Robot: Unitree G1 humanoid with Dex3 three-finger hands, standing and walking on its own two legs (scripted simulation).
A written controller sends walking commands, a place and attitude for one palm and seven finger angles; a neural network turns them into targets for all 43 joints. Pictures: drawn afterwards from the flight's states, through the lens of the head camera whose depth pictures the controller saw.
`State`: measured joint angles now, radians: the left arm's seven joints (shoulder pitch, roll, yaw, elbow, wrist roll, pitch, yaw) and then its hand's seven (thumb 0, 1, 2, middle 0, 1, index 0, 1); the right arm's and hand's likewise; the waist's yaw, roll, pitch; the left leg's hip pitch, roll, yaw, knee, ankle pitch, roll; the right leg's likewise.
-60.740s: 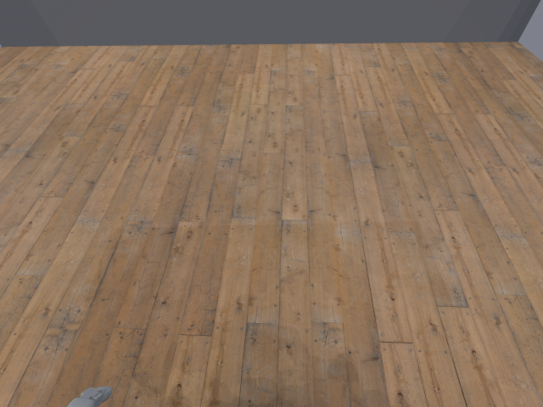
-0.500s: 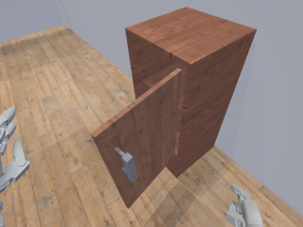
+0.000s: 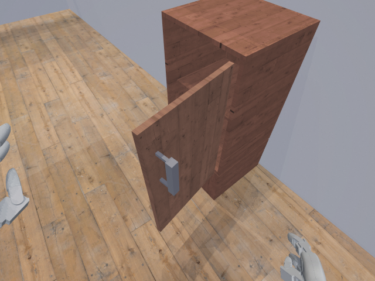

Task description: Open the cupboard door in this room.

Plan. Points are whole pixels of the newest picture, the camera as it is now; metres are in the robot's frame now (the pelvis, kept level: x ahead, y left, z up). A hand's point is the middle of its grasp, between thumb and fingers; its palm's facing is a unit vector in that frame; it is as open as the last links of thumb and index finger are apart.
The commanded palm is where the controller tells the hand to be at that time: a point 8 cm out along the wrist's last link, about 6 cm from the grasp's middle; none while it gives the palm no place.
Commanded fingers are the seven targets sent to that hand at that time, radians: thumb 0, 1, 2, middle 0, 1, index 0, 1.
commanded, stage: step back with the hand held close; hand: left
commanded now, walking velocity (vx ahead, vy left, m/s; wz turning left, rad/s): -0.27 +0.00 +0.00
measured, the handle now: (167, 173) +0.39 +0.08 -0.05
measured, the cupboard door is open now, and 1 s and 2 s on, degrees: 100 100 100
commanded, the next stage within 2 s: stop stepping back and stand still in 0.78 s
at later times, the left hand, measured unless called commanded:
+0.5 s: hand out of the picture +0.13 +0.28 +0.18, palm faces +0.45 -0.75 -0.48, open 7.4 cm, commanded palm +0.06 +0.31 +0.18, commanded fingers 0.00 0.90 0.90 -0.20 -0.30 -0.20 -0.30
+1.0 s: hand out of the picture +0.02 +0.24 +0.17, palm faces +0.28 -0.79 -0.54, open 7.4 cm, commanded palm -0.04 +0.29 +0.18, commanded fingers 0.00 0.90 0.90 -0.20 -0.30 -0.20 -0.30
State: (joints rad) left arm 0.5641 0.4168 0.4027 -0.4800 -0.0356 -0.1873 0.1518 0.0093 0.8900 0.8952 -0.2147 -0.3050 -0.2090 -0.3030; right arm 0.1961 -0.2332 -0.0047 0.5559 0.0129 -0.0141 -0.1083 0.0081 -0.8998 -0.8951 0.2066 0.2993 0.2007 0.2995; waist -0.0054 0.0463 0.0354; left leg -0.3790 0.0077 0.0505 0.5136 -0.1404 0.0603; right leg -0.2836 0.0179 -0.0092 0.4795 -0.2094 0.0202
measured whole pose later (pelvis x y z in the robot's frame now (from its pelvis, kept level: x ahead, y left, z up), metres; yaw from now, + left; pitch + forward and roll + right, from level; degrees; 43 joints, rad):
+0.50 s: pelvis -0.07 +0.01 -0.01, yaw +2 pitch +2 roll -5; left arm 0.53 0.46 0.46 -0.52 -0.05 -0.23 0.15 0.01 0.89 0.90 -0.22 -0.31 -0.21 -0.30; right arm 0.16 -0.20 -0.02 0.60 -0.02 -0.08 -0.07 0.01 -0.90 -0.89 0.21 0.30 0.20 0.30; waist 0.00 0.05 0.01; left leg -0.50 0.03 0.03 0.45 0.00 0.07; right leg -0.29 0.11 0.00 0.73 -0.46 -0.02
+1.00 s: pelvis -0.20 +0.00 -0.01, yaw -3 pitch +3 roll -1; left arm 0.65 0.52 0.46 -0.63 -0.08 -0.19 0.14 0.01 0.89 0.90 -0.22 -0.31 -0.21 -0.30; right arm 0.18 -0.19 0.00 0.60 -0.03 -0.09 -0.06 0.01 -0.90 -0.89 0.21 0.30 0.20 0.30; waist -0.01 -0.02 -0.01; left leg -0.56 0.01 0.03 0.49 -0.13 -0.02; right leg -0.19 0.06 -0.04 0.48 -0.39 -0.07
